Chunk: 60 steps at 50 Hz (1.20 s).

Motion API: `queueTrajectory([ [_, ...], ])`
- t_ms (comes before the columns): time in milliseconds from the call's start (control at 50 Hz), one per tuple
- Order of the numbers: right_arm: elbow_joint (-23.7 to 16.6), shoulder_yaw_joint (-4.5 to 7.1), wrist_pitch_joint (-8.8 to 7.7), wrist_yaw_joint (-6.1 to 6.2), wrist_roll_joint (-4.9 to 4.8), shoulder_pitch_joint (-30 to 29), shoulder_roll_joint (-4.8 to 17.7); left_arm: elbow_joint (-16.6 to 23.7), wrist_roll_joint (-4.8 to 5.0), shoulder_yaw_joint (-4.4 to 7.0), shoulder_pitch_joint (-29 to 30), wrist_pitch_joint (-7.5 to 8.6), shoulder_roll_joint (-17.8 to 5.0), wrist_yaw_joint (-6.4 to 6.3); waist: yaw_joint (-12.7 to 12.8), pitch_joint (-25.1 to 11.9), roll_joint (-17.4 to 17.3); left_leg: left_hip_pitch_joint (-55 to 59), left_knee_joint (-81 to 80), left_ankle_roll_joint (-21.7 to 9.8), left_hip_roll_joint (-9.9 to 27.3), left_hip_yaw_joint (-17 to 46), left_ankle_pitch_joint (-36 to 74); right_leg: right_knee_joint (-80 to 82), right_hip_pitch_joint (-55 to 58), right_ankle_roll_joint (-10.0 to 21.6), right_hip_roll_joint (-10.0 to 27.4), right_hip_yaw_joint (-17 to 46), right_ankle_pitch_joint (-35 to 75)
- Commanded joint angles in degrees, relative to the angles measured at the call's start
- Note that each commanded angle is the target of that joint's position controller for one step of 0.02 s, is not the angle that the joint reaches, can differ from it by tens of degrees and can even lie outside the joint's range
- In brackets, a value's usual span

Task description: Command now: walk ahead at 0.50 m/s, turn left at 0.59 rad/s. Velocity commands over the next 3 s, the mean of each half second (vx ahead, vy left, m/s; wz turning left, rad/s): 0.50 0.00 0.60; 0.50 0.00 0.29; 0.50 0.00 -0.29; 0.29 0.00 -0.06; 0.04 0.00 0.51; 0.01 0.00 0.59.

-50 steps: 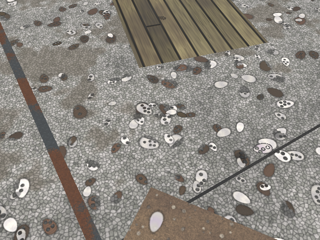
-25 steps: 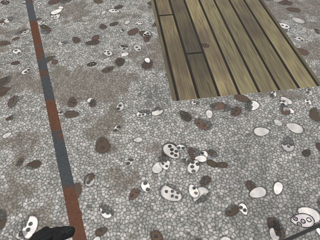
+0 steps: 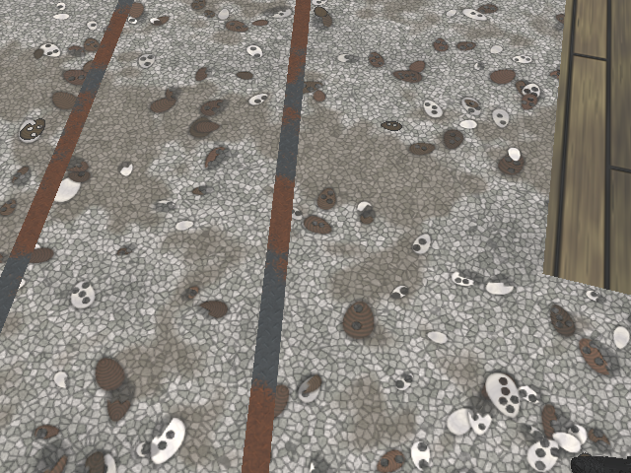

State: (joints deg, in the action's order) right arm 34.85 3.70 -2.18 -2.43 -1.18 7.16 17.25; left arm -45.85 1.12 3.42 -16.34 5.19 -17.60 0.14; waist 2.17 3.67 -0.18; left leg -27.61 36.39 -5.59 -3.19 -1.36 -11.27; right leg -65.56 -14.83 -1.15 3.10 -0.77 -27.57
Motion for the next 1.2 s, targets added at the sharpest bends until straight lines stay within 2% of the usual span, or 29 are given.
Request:
queueTrajectory([
  [20, -1.53, 2.7, -1.12, 0.64, 0.25, 9.26, 8.4, 7.8, -0.72, 0.96, 5.35, 3.33, -7.42, -0.19, -4.93, -10.08, -0.77, 31.18, -19.1, -12.08, 16.39, 29.33, 4.02, -4.59, -29.38, 1.13, 2.66, 5.63, 6.51],
  [60, -2.79, 2.07, -1.19, 0.94, 1.21, 5.46, 6.97, 7.42, -1.68, 1.51, 3.39, 2.0, -7.9, -0.26, -1.38, -8.02, -2.5, 21.26, -21.53, -11.66, 13.88, 24.66, 11.87, 0.0, -22.19, 0.26, 3.94, 5.88, 9.19],
  [100, -1.98, 2.2, -1.54, 1.44, 0.87, 5.68, 7.38, 7.27, -2.1, 1.15, 3.27, 0.91, -6.2, -0.34, -0.67, -6.9, -2.24, 16.49, -22.75, -12.08, 12.81, 21.41, 16.47, 4.3, -20.6, -1.29, 3.49, 4.68, 10.98],
  [220, 0.88, 2.68, -0.92, 3.09, 0.01, 10.54, 9.01, 10.2, -1.81, -0.41, 15.72, 0.87, -2.69, 0.33, -5.0, -3.78, -3.88, 11.96, -22.03, -7.74, 8.0, 16.23, 10.47, 27.76, -16.75, -2.82, -0.93, 3.73, 31.02],
  [320, 2.94, 2.69, -0.21, 3.38, -0.49, 14.17, 8.82, 11.79, -0.8, 0.5, 19.74, 1.89, -5.22, 1.44, -6.01, -3.47, -5.43, 17.8, -16.72, -6.22, 10.57, 23.58, 5.11, 36.52, -13.07, -1.08, -3.13, 5.62, 28.81],
  [380, 2.73, 2.39, 0.29, 3.43, -0.27, 12.64, 7.53, 10.17, -0.79, 1.9, 12.31, 2.54, -7.0, 1.13, -1.66, -5.58, -7.53, 18.78, -9.77, -3.89, 9.14, 25.64, 8.52, 40.71, -2.49, 2.03, -3.46, 4.22, 24.1],
  [400, 1.99, 1.38, 0.11, 3.24, 0.13, 12.17, 4.76, 9.41, -1.7, 2.75, 5.69, 2.81, -9.01, 0.69, 1.56, -11.39, -5.56, 15.17, 0.39, -1.91, 6.26, 22.71, 8.33, 39.64, 9.52, 4.94, 1.64, 8.01, 23.81],
  [420, 0.63, 0.26, -0.25, 3.25, -0.13, 16.49, 1.36, 8.62, -2.83, 3.92, -2.23, 2.63, -13.68, 0.19, 2.29, -20.37, 5.39, -0.62, 19.44, 2.32, -0.58, 14.96, -5.03, 40.18, 30.4, 11.82, 14.34, 25.2, 18.78],
  [440, -0.22, 0.0, -0.64, 3.37, -0.99, 20.03, 2.84, 6.75, -1.64, 4.11, -5.41, 1.76, -13.13, 0.79, 1.28, -23.53, 19.05, -14.07, 32.56, 4.03, -1.19, 11.63, -23.54, 46.03, 36.59, 16.85, 22.04, 45.91, 3.64],
  [460, 0.81, 1.32, -0.44, 3.35, -1.32, 16.86, 8.03, 7.74, -0.88, 2.81, -2.77, 1.41, -8.16, 0.72, 2.28, -15.5, 11.25, -18.59, 37.78, 4.67, 2.41, 12.63, -19.52, 48.32, 30.32, 14.86, 20.32, 42.04, -4.32],
  [480, 0.09, 1.72, -0.05, 3.29, -0.76, 11.81, 9.17, 8.1, -1.08, 2.16, -0.36, 0.84, -6.13, 0.43, 2.58, -9.58, 6.9, -18.75, 38.61, 5.01, 4.32, 10.36, -14.91, 48.8, 23.3, 12.57, 17.87, 33.14, -0.74],
  [500, -0.54, 1.77, 0.15, 3.16, -0.18, 9.47, 8.43, 7.95, -1.46, 1.65, 2.16, 0.54, -5.03, 0.35, 1.39, -5.61, 4.73, -17.15, 36.46, 5.22, 5.9, 9.4, -11.51, 50.27, 16.51, 11.69, 15.28, 26.56, 5.84],
  [520, -0.82, 1.97, 0.38, 2.93, 0.03, 8.59, 7.59, 7.59, -1.74, 1.22, 3.68, 0.53, -3.8, 0.24, 0.13, -3.58, 5.41, -15.37, 34.0, 5.19, 7.57, 9.3, -9.22, 51.69, 12.19, 11.1, 13.27, 21.68, 10.74],
  [560, -0.7, 1.5, 0.9, 2.51, -0.46, 9.48, 4.79, 6.67, -1.76, 1.16, 4.2, 0.99, -3.49, 0.28, -1.16, -2.67, 7.02, -11.62, 31.4, 5.25, 8.76, 7.99, -7.19, 54.43, 7.29, 11.17, 11.16, 15.38, 16.13],
  [620, -1.36, 0.64, 0.84, 2.49, 0.08, 7.19, 2.32, 4.46, -1.53, 1.79, 2.64, 1.68, -5.48, 0.6, -1.37, -2.19, 4.95, -12.64, 24.41, 5.81, 8.65, 7.97, -3.33, 56.73, 7.13, 13.28, 11.47, 10.43, 23.78],
  [740, -2.92, -0.77, -1.02, 0.63, 0.38, -3.05, 0.74, 1.34, -0.05, 2.17, -0.15, 0.62, -8.37, 0.56, 1.61, -0.91, 3.64, -7.56, 3.39, 5.44, 7.79, 2.56, 10.61, 57.11, 9.07, 11.81, 9.54, 1.48, 29.73],
  [820, -4.87, -0.46, -1.34, -0.08, -0.03, -7.32, 2.28, -1.3, 0.86, 2.56, -3.77, -0.67, -10.29, 0.52, 1.85, 0.2, 4.89, -5.79, -3.08, 3.3, 6.41, 1.23, 5.95, 54.8, 15.06, 10.75, 12.75, 1.99, 33.47],
  [860, -3.9, 0.61, -1.42, -0.01, 0.44, -2.73, 4.27, -1.92, 1.22, 2.65, -2.97, -1.38, -11.23, 0.23, -2.11, -2.82, 5.65, 3.12, -6.87, 1.12, 3.81, -1.03, 4.21, 47.78, 16.34, 9.15, 12.26, 0.0, 47.39],
  [880, -1.33, 1.97, -1.3, 0.34, 0.71, 5.05, 6.52, -2.18, 1.17, 2.21, -3.09, -1.61, -10.39, 0.06, -6.13, -7.69, 4.83, 14.93, -8.78, -0.49, 1.94, -2.45, 6.02, 38.46, 13.95, 7.65, 9.9, -2.59, 54.18],
  [900, 0.95, 3.41, -0.94, 1.08, 0.86, 14.53, 9.96, -1.43, 0.06, 1.12, -3.1, -1.4, -8.11, -0.19, -10.31, -14.32, 2.48, 30.98, -6.59, -2.84, 7.04, 3.54, 7.58, 24.65, 4.28, 5.32, 7.48, -4.48, 45.66],
  [920, 1.58, 4.53, -0.67, 1.63, 1.62, 19.02, 16.48, 1.12, -1.16, -1.16, -7.75, -0.42, -1.68, 0.19, -8.11, -21.93, -12.25, 50.29, -10.25, -11.92, 22.66, 31.32, -1.52, 1.66, -18.72, 1.14, -1.68, -4.95, 13.45],
  [940, 1.4, 3.38, -0.82, 1.5, 0.8, 19.48, 12.44, 0.17, -0.48, -0.56, -5.89, 0.78, -4.66, 0.45, -9.32, -26.33, -11.66, 50.51, -17.37, -13.86, 25.63, 43.74, -5.27, -7.22, -25.13, 1.27, -3.1, 4.54, -5.05],
  [960, 1.56, 2.29, -1.18, 1.27, 0.83, 15.92, 9.99, 1.85, 1.27, 0.55, -1.86, 1.36, -8.12, 0.85, -8.67, -17.4, -9.4, 44.23, -18.07, -11.48, 23.79, 35.31, -4.82, -9.58, -30.25, 2.02, 0.04, 5.23, -2.35],
  [980, 1.44, 1.74, -1.38, 1.21, 0.75, 12.68, 8.14, 2.49, 1.34, 0.34, 1.24, 1.54, -7.56, 0.78, -7.22, -12.15, -6.6, 36.67, -18.74, -9.85, 20.96, 27.64, -1.18, -7.18, -29.77, 2.49, 2.51, 3.94, 2.41],
  [1000, 1.56, 1.26, -1.58, 0.97, 0.98, 9.56, 6.51, 2.52, 0.32, 0.4, 2.37, 1.39, -6.96, 0.58, -5.35, -8.32, -4.52, 29.59, -20.52, -8.96, 18.73, 22.8, 3.04, -3.44, -27.91, 2.2, 4.03, 3.48, 6.12],
  [1020, 1.38, 0.76, -1.97, 0.84, 1.36, 7.42, 4.83, 2.04, -0.21, 0.66, 1.42, 0.74, -6.73, 0.53, -3.26, -6.97, -5.24, 24.55, -22.44, -8.26, 16.93, 19.45, 6.64, -0.89, -24.15, 2.01, 5.48, 4.12, 8.94],
  [1080, 2.68, 1.11, -3.41, 0.96, 1.46, 5.77, 5.04, 0.71, 0.06, 0.15, -0.95, -1.48, -3.75, 0.6, -0.83, -5.31, -4.83, 18.44, -27.34, -8.93, 16.64, 12.88, 10.99, 2.14, -20.83, 0.43, 5.84, 4.26, 13.84],
  [1140, 4.93, 1.5, -4.09, 1.67, 2.14, 7.43, 5.8, 2.03, -0.01, 0.11, 3.77, -2.11, -3.09, 0.39, -1.96, -2.39, -3.1, 18.71, -29.36, -7.88, 16.3, 6.87, 12.82, 9.48, -24.77, -0.46, 5.11, 6.33, 22.33],
  [1200, 6.16, 1.59, -4.1, 2.19, 2.01, 7.85, 6.62, 3.16, 0.02, -0.13, 7.97, -1.68, -2.28, 1.15, -3.45, -1.03, -2.9, 19.59, -30.12, -5.55, 15.05, 0.83, 13.55, 19.75, -23.53, 0.05, 3.31, 5.35, 31.92],
])
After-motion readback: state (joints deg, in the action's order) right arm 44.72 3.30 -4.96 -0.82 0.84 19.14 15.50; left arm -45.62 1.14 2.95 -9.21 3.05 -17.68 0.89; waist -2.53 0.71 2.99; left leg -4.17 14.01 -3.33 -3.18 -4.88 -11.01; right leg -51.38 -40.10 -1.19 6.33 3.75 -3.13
